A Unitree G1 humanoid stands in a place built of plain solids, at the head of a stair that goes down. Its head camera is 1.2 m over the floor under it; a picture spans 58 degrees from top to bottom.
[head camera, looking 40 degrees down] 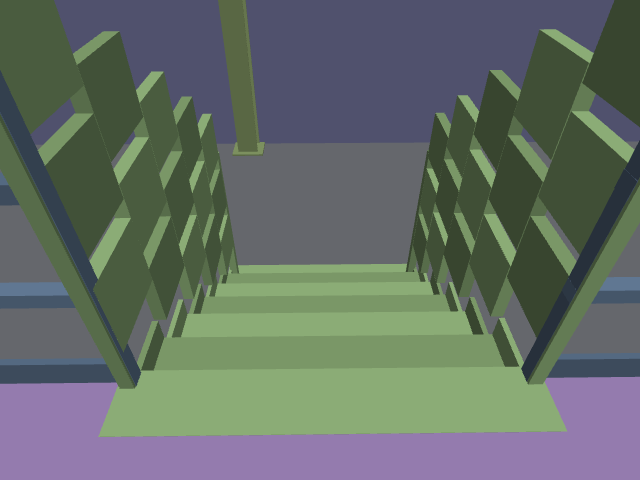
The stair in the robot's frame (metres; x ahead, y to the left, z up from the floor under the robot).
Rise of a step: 0.17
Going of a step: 0.26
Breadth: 1.32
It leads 1 degrees to the left of straight ahead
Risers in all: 7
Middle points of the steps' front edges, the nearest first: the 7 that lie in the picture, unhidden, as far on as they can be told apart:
0.79 -0.04 0.00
1.05 -0.03 -0.17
1.31 -0.03 -0.34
1.57 -0.03 -0.50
1.83 -0.02 -0.67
2.09 -0.02 -0.84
2.35 -0.02 -1.01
